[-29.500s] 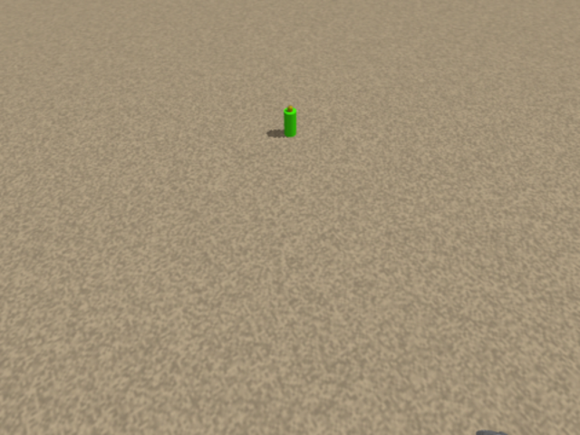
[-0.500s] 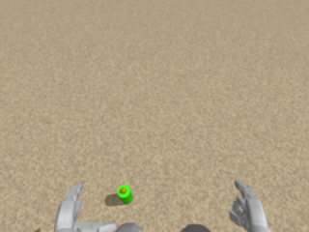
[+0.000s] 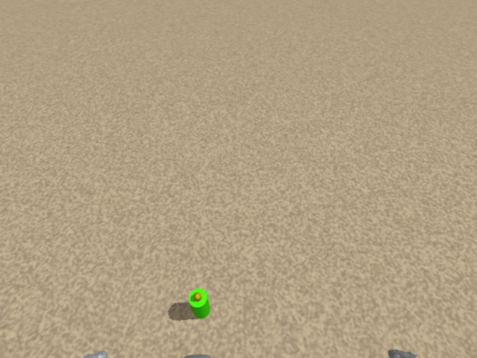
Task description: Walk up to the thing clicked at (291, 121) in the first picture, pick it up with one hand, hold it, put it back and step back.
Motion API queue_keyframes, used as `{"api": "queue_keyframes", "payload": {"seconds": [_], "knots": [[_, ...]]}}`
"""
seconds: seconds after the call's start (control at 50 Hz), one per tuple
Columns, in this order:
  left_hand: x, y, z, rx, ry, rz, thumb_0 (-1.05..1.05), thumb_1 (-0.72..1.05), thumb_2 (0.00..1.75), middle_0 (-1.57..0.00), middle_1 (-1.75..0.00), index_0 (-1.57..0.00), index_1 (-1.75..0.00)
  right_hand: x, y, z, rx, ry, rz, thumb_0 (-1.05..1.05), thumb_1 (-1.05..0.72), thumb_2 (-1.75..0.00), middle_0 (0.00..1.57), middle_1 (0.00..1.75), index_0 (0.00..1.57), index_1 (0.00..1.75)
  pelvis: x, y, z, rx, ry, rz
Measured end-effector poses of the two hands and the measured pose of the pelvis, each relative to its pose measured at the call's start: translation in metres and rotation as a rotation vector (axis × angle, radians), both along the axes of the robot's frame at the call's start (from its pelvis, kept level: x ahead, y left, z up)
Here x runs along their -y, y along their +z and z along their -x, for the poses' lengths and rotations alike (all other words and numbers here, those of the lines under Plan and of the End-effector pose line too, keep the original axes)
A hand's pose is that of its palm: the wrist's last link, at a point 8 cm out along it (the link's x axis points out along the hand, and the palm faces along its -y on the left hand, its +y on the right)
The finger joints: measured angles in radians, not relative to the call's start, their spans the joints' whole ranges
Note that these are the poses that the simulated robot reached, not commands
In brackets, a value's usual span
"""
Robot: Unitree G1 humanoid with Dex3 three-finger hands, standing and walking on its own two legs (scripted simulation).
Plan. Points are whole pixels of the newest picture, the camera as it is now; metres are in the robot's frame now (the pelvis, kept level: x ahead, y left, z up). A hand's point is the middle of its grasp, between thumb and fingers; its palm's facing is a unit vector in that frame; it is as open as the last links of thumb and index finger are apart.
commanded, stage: stand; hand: left
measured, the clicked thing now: (199, 302) +0.39 +0.17 -0.67
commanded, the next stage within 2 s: step back in 1.78 s
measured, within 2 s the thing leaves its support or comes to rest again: neither
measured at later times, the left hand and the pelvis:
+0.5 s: hand out of the picture +0.03 +0.24 -0.14, palm faces -0.01 -0.94 -0.35, open 7.4 cm; pelvis -0.01 +0.00 +0.02, yaw +0 degrees
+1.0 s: hand out of the picture +0.07 +0.24 -0.14, palm faces -0.02 -0.94 -0.34, open 7.4 cm; pelvis +0.00 -0.01 +0.02, yaw +0 degrees
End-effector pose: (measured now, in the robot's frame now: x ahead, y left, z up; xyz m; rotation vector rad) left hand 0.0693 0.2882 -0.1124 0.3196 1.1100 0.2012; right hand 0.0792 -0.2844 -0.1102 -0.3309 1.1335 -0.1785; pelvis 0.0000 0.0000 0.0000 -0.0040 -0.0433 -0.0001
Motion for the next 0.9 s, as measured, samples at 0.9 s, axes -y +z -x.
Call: {"api": "queue_keyframes", "payload": {"seconds": [0.9], "knots": [[0.004, 0.011, 0.010, -0.127, 0.025, 0.013, 0.00, 0.91, 0.90, -0.20, -0.30, -0.20, -0.30, 0.008, 0.005, 0.020, -0.113, -0.050, -0.032, 0.00, -0.90, -0.90, 0.20, 0.30, 0.21, 0.30, 0.005, 0.021, 0.000, 0.020, -0.004, -0.006]]}}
